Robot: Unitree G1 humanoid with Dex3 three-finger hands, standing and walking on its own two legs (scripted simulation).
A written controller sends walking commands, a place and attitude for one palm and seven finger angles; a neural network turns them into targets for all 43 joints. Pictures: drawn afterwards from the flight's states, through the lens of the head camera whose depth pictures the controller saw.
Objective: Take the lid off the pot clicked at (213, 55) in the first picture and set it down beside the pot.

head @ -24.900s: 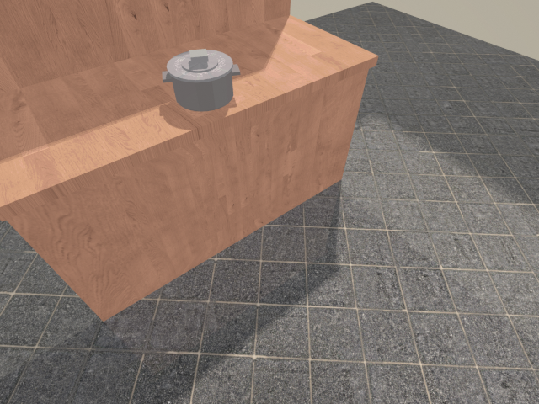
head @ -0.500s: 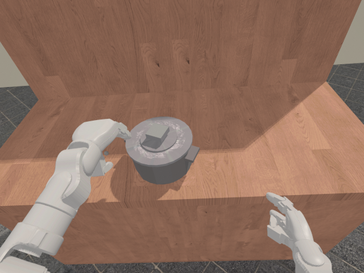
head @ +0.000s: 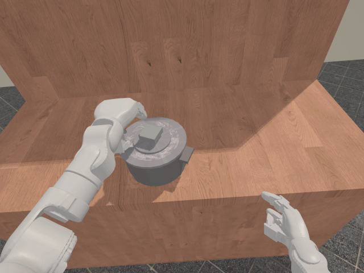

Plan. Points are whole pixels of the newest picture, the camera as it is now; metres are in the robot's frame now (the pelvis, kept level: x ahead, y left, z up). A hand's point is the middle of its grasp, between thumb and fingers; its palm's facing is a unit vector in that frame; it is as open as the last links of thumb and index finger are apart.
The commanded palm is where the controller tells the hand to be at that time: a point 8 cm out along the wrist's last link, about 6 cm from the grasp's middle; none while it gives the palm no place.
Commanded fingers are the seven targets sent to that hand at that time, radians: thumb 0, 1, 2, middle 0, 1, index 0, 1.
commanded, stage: move the open hand above the knob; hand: left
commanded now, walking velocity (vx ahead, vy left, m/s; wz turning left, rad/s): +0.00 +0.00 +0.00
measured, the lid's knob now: (151, 133) +0.46 +0.10 +0.05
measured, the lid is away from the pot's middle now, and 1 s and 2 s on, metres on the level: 0.00 0.00 0.00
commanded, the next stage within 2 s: lower the open fingers around the knob in 1.16 s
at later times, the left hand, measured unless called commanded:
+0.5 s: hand (151, 127) +0.43 +0.09 +0.11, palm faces -0.24 -0.05 -0.97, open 10.1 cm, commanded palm +0.42 +0.10 +0.18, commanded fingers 0.00 -0.32 1.47 -0.84 -0.08 -0.84 -0.08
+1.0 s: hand (145, 125) +0.43 +0.10 +0.12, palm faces -0.21 -0.06 -0.97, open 10.1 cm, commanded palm +0.41 +0.10 +0.18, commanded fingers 0.00 -0.32 1.47 -0.84 -0.08 -0.84 -0.08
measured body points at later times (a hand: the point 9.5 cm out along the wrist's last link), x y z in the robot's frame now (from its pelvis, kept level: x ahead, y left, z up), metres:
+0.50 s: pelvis +0.00 +0.00 +0.00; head +0.00 -0.04 +0.45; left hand +0.43 +0.09 +0.17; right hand +0.24 -0.23 -0.04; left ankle +0.00 +0.09 -0.74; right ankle +0.03 -0.11 -0.74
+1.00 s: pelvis +0.00 +0.00 +0.00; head -0.01 -0.03 +0.45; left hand +0.43 +0.10 +0.17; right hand +0.24 -0.23 -0.04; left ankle +0.00 +0.09 -0.74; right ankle +0.03 -0.11 -0.74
